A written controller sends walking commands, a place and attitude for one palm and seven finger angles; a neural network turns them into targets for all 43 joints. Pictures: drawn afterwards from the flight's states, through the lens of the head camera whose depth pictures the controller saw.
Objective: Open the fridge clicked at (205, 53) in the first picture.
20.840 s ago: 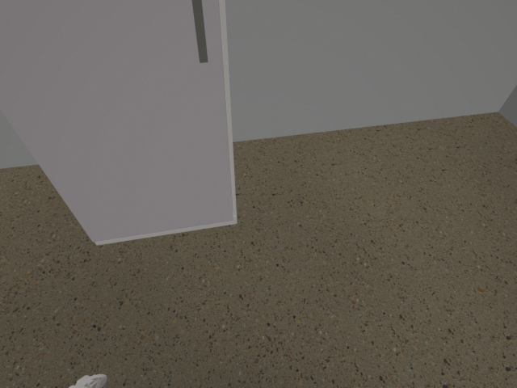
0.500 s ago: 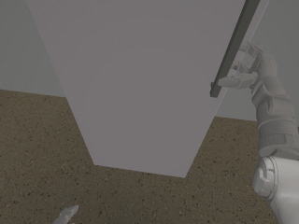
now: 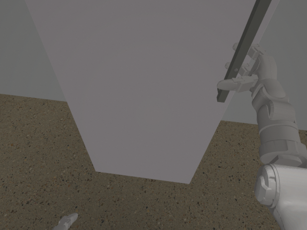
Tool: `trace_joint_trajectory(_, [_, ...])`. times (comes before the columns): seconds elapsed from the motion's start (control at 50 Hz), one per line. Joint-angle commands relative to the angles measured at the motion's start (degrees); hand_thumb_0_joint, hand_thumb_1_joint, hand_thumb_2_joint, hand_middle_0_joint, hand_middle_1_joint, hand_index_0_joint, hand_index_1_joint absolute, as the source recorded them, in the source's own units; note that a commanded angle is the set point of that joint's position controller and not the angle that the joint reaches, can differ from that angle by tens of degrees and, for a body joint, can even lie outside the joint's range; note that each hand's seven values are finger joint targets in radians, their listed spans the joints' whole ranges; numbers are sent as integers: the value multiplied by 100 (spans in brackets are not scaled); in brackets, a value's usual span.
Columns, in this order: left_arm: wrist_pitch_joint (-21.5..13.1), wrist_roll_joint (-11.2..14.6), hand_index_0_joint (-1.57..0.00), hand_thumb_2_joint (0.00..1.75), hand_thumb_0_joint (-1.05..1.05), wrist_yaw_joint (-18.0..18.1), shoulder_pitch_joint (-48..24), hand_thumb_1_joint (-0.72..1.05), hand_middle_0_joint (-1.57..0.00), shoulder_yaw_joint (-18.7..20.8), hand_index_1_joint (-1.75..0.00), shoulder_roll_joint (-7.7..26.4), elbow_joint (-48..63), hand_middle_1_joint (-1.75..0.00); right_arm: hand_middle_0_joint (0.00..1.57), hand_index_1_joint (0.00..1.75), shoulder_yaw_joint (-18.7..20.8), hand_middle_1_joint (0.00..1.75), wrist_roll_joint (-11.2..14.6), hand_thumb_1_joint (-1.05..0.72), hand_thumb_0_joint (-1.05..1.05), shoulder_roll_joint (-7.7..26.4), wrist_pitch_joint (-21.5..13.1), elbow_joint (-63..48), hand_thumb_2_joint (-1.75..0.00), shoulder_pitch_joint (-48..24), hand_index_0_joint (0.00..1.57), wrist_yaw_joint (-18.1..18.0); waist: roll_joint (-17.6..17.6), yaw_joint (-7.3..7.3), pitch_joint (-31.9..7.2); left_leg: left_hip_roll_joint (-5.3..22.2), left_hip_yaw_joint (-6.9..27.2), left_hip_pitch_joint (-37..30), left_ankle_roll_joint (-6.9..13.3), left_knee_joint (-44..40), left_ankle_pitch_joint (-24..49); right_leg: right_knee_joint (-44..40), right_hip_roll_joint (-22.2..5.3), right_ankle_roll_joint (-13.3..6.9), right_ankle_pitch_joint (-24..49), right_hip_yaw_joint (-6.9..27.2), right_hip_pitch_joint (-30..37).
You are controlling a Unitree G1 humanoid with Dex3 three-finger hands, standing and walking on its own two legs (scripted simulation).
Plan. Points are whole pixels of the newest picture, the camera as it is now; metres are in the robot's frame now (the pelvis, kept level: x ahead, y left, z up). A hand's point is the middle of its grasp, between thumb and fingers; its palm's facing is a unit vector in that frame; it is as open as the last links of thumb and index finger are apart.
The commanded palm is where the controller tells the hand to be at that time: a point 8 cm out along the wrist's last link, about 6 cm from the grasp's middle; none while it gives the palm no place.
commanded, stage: slide the fingers in behind the handle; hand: right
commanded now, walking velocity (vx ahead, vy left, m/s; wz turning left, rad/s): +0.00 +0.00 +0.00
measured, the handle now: (241, 44) +0.51 -0.15 +0.26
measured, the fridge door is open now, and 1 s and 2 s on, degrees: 0 0 0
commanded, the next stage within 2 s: grip the handle and tug to test in 0.78 s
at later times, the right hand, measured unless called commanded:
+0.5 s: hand (233, 70) +0.45 -0.13 +0.22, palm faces +0.03 +1.00 +0.02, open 14.0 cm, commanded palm +0.43 -0.18 +0.22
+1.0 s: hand (233, 70) +0.45 -0.13 +0.22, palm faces +0.03 +1.00 +0.03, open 13.8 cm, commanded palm +0.43 -0.18 +0.22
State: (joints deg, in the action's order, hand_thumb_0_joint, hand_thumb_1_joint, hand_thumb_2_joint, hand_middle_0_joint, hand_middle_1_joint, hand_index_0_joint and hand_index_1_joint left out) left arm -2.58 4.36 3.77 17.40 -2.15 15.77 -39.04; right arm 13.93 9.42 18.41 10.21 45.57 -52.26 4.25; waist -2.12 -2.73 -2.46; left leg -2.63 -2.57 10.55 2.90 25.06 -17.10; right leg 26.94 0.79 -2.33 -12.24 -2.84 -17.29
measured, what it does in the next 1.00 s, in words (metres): stands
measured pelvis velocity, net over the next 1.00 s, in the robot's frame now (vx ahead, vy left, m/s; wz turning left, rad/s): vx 0.00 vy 0.00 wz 0.01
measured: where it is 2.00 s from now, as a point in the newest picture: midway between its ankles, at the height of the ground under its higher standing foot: outside the picture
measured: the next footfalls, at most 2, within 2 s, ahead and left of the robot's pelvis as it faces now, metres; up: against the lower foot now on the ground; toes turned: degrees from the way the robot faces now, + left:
none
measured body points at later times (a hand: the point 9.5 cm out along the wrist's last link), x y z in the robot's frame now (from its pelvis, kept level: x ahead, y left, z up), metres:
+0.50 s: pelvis +0.00 +0.00 +0.00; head +0.00 +0.02 +0.45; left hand +0.10 +0.26 -0.11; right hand +0.44 -0.19 +0.23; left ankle -0.05 +0.08 -0.74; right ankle +0.02 -0.09 -0.74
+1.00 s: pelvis +0.00 +0.00 +0.00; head -0.01 +0.01 +0.45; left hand +0.08 +0.25 -0.12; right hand +0.44 -0.19 +0.23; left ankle -0.05 +0.08 -0.74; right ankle +0.02 -0.09 -0.74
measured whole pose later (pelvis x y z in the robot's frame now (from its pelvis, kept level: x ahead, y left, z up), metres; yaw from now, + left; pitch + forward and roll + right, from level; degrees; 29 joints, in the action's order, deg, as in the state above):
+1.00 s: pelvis +0.00 +0.00 +0.00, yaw +1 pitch +1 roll +0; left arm -2.2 4.2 3.5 18.4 -2.2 15.1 -39.6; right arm 13.4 9.2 16.5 9.5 44.3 -50.9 2.8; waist -2.3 -2.5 -2.6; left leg -2.7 -2.0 9.3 2.8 24.1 -16.3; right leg 25.8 0.7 -2.4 -11.5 -3.3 -15.7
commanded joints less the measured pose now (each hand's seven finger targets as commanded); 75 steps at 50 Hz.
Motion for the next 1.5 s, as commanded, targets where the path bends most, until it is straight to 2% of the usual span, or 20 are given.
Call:
trace_joint_trajectory(0.0, [-239, -12, -20, 90, 0, 38, -140, 90, -20, 261, -30, 700, 678, -30, 30, 120, 154, 120, 3, 50, 0, 1223, -473, -1203, -30, -3155, 30, -49, 244, -21, -1717, 175, 287, 211, -168, -275, 2307, -24, -62, -149, 1492, 382, 1445])
trace_joint_trajectory(0.04, [-250, -32, -20, 90, 0, 36, -73, 90, -20, 280, -30, 727, 668, -30, 30, 120, 169, 120, 9, 50, 0, 1257, -524, -1144, -30, -3228, 30, -51, 501, -60, -1673, 176, 274, 198, -194, -306, 2307, 2, -67, -177, 1462, 381, 1393])
trace_joint_trajectory(0.1, [-289, -15, -20, 90, 0, 25, -108, 90, -20, 272, -30, 686, 672, -30, 30, 120, -38, 120, 11, 50, 0, 978, -544, -1297, -30, -3410, 30, -22, 170, -78, -1883, 162, 273, 310, -162, -272, 2310, 21, -57, -148, 1564, 412, 1658])
trace_joint_trajectory(0.16, [-294, -32, -20, 90, 0, 9, -94, 90, -20, 292, -30, 719, 672, -30, 30, 120, 230, 120, 80, 50, 0, 1194, -567, -1360, -30, -3099, 30, 0, 329, 48, -2057, 161, 268, 71, -157, -214, 2596, 26, -61, -149, 1780, 403, 1634])
trace_joint_trajectory(0.22, [-293, -10, -20, 90, 0, -3, -159, 90, -20, 275, -30, 675, 673, -30, 30, 120, -22, 120, 84, 50, 0, 878, -493, -1361, -30, -3089, 30, 0, 338, -1, -1789, 158, 260, 198, -175, -248, 2528, 6, -55, -156, 1670, 376, 1560])
trace_joint_trajectory(0.26, [-274, -27, -20, 90, 0, -10, -171, 90, -20, 282, -30, 701, 696, -30, 30, 120, 292, 120, 82, 50, 0, 1186, -456, -1375, -30, -2842, 30, -73, 488, 108, -1837, 179, 290, 8, -194, -244, 2651, -13, -39, -177, 1668, 348, 1419])
trace_joint_trajectory(0.38, [-223, -22, -20, 90, 0, -32, -323, 90, -20, 266, -30, 644, 804, -30, 30, 120, 223, 120, 6, 50, 0, 1114, -411, -1880, -30, -2686, 30, -140, 285, 178, -1959, 185, 289, -162, -170, -203, 2820, -37, -49, -158, 1863, 312, 1530])
trace_joint_trajectory(0.42, [-214, -9, -20, 90, 0, -14, -339, 90, -20, 261, -30, 633, 779, -30, 30, 120, -6, 120, 25, 50, 0, 865, -341, -1868, -30, -2844, 30, -123, 287, 75, -1746, 160, 264, 62, -174, -276, 2573, -50, -60, -152, 1703, 334, 1586])
trace_joint_trajectory(0.44, [-197, -20, -20, 90, 0, 2, -314, 90, -20, 280, -30, 662, 757, -30, 30, 120, 177, 120, 44, 50, 0, 1042, -305, -1672, -30, -2661, 30, -145, 531, 91, -1657, 164, 272, 42, -198, -326, 2506, -48, -76, -172, 1614, 319, 1492])
trace_joint_trajectory(0.48, [-196, -3, -20, 90, 0, 28, -355, 90, -20, 254, -30, 643, 728, -30, 30, 120, -51, 120, 39, 50, 0, 859, -251, -1642, -30, -3022, 30, -139, 339, -2, -1533, 177, 290, 183, -199, -360, 2303, -94, -56, -162, 1409, 335, 1465])
trace_joint_trajectory(0.52, [-216, -8, -20, 90, 0, 30, -349, 90, -20, 253, -30, 626, 718, -30, 30, 120, -126, 120, 24, 50, 0, 761, -285, -1780, -30, -3173, 30, -180, 95, 2, -1718, 160, 257, 278, -145, -353, 2131, -90, -72, -128, 1463, 403, 1702])
trace_joint_trajectory(0.54, [-227, -20, -20, 90, 0, 30, -343, 90, -20, 258, -30, 635, 714, -30, 30, 120, -166, 120, 52, 50, 0, 694, -309, -1730, -30, -3145, 30, -197, 325, -29, -1712, 155, 269, 277, -174, -382, 2126, -63, -70, -156, 1458, 404, 1689])
trace_joint_trajectory(0.72, [-237, -48, -20, 90, 0, 26, -208, 90, -20, 231, -30, 641, 600, -30, 30, 120, 3, 120, -11, 50, 0, 913, -490, -1037, -30, -3333, 30, -235, 363, -25, -1603, 175, 273, 243, -155, -365, 2050, -123, -61, -129, 1313, 422, 1458])
trace_joint_trajectory(0.82, [-283, -39, -20, 90, 0, -12, -231, 90, -20, 265, -30, 637, 713, -30, 30, 120, 46, 120, -12, 50, 0, 896, -622, -1429, -30, -3088, 30, -181, 240, 89, -1963, 161, 260, 46, -129, -291, 2340, -105, -73, -122, 1648, 390, 1662])
trace_joint_trajectory(0.86, [-277, -39, -20, 90, 0, -20, -236, 90, -20, 271, -30, 664, 714, -30, 30, 120, 127, 120, 28, 50, 0, 945, -580, -1381, -30, -2851, 30, -160, 482, 99, -1839, 151, 256, 20, -151, -313, 2398, -118, -81, -147, 1654, 380, 1572])
trace_joint_trajectory(1.06, [-313, -36, -20, 90, 0, 34, -237, 90, -20, 274, -30, 659, 629, -30, 35, 127, -59, 127, 14, 3, 0, 845, -484, -1670, -50, -3446, 35, -256, 78, -40, -1758, 129, 255, 374, -128, -413, 1866, -129, -110, -123, 1402, 454, 1788])
trace_joint_trajectory(1.14, [-334, -53, -20, 90, 0, 38, -160, 90, -20, 278, -30, 684, 580, -30, 37, 129, 109, 129, 15, -15, 0, 1011, -518, -1314, -58, -3172, 37, -237, 400, 7, -1762, 128, 246, 259, -143, -396, 1968, -122, -114, -130, 1453, 442, 1663])
trace_joint_trajectory(1.26, [-308, -46, -20, 90, 0, 12, -130, 90, -20, 273, -30, 694, 592, -30, 40, 133, 62, 133, -30, -43, 0, 972, -523, -1115, -70, -3290, 40, -255, 289, -12, -1697, 142, 242, 304, -131, -379, 1952, -137, -105, -115, 1412, 445, 1599])
trace_joint_trajectory(1.3, [-315, -42, -20, 90, 0, 4, -155, 90, -20, 271, -30, 658, 621, -30, 41, 135, -147, 135, -20, -53, 0, 688, -545, -1199, -74, -3376, 41, -252, 271, -50, -1751, 129, 219, 367, -126, -357, 1961, -132, -114, -101, 1495, 468, 1722])
trace_joint_trajectory(1.48, [-284, -66, -20, 90, 0, -4, -146, 90, -20, 267, -30, 658, 648, -30, 45, 140, 128, 140, -57, -90, 0, 961, -580, -1276, -90, -3196, 45, -322, 333, 57, -1827, 130, 245, 141, -131, -335, 2185, -123, -98, -116, 1611, 404, 1615])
